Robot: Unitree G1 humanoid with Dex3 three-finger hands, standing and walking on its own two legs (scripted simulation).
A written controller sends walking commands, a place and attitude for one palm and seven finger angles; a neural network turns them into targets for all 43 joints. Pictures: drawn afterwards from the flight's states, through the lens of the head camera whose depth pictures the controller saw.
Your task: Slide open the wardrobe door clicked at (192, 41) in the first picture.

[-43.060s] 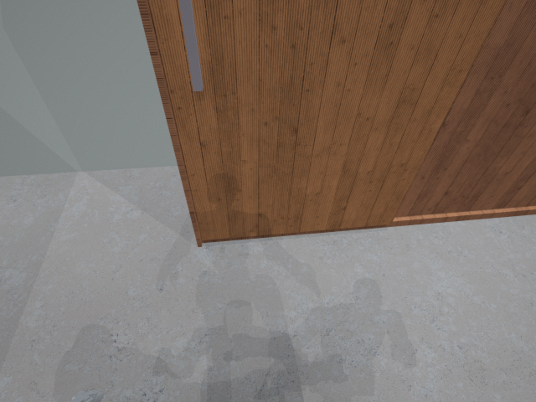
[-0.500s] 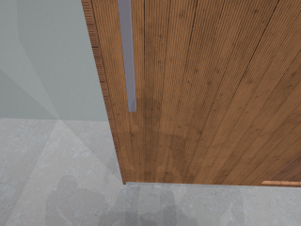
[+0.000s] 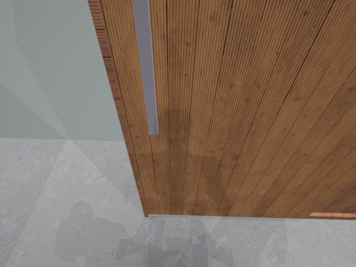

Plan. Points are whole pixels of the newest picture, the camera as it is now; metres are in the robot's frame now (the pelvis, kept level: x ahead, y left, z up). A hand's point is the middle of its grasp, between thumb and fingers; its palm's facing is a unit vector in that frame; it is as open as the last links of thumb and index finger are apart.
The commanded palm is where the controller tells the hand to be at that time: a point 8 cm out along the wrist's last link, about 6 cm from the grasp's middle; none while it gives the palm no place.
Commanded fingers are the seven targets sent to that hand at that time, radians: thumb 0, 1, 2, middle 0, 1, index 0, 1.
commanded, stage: look again from close up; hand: left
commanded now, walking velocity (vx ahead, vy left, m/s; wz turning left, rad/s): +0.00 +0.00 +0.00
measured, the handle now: (150, 75) +0.47 +0.10 +0.20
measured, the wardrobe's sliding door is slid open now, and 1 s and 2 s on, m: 0.00 0.00 0.00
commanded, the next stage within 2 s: raise the hand with hooked fingers in 0.20 s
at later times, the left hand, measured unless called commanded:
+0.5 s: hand (79, 221) +0.21 +0.23 +0.00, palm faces +0.26 -0.96 -0.11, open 7.6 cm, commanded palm +0.12 +0.27 -0.04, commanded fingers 0.00 0.64 0.79 -0.22 -0.47 -0.22 -0.47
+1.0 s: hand (67, 214) +0.21 +0.24 +0.04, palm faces +0.06 -0.99 -0.09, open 10.3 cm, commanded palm +0.17 +0.29 +0.06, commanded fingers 0.00 0.06 0.54 -0.26 -0.84 -0.26 -0.84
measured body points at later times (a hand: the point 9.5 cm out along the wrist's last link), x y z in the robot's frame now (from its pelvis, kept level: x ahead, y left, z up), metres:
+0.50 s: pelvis +0.01 -0.02 -0.02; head +0.02 -0.01 +0.43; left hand +0.19 +0.28 +0.01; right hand +0.15 -0.26 -0.11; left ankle +0.03 +0.09 -0.74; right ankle +0.03 -0.13 -0.74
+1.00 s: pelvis +0.01 -0.04 -0.04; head +0.04 -0.04 +0.41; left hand +0.20 +0.29 +0.05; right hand +0.21 -0.26 -0.11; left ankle +0.03 +0.09 -0.74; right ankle +0.03 -0.13 -0.74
